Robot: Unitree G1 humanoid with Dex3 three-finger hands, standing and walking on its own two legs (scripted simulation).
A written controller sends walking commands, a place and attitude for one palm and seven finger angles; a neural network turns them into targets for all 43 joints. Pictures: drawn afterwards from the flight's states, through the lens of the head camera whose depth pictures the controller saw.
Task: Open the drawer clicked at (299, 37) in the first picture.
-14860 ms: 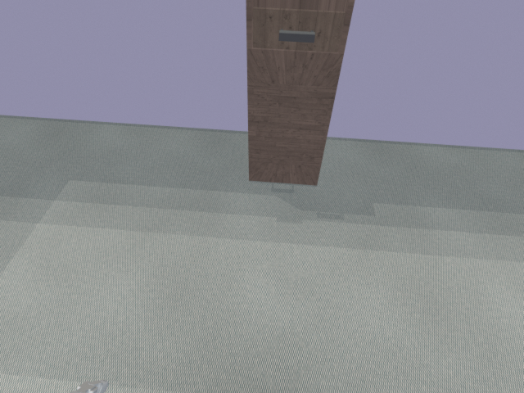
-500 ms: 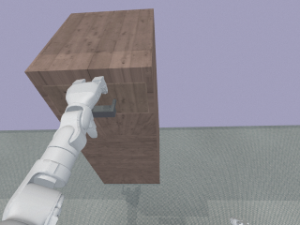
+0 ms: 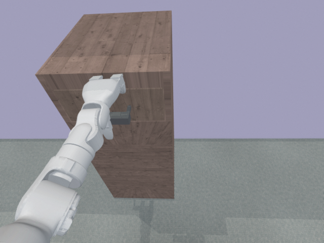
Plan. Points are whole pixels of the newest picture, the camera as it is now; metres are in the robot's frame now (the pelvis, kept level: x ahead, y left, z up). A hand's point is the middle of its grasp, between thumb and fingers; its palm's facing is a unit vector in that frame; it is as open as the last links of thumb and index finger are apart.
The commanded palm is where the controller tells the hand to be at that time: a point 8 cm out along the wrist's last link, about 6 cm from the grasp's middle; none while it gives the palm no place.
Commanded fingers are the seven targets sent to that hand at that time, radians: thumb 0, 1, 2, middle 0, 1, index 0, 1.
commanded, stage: move the hooked fingers above the handle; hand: left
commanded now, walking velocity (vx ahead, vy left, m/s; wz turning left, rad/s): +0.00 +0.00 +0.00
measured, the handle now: (110, 113) +0.49 +0.18 +0.04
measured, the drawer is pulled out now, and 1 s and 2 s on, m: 0.00 0.00 0.00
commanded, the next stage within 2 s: none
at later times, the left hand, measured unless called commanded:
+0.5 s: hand (100, 115) +0.43 +0.18 +0.09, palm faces -0.11 -0.05 -0.99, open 13.8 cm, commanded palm +0.40 +0.17 +0.16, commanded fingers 0.00 -0.50 0.30 -0.30 -1.20 -0.30 -1.20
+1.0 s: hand (118, 103) +0.45 +0.13 +0.12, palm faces +0.05 -0.05 -1.00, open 13.4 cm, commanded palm +0.40 +0.18 +0.16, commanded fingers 0.00 -0.50 0.30 -0.30 -1.20 -0.30 -1.20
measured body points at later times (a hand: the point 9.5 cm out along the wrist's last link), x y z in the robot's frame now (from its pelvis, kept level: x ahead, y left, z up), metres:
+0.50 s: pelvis +0.00 +0.00 +0.00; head +0.02 -0.03 +0.45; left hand +0.43 +0.18 +0.15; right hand +0.14 -0.24 -0.13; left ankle -0.02 +0.09 -0.73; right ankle -0.03 -0.06 -0.73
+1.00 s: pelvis +0.00 +0.00 +0.00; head +0.01 -0.03 +0.45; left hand +0.44 +0.13 +0.18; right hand +0.12 -0.24 -0.13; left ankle -0.02 +0.09 -0.73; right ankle -0.03 -0.06 -0.73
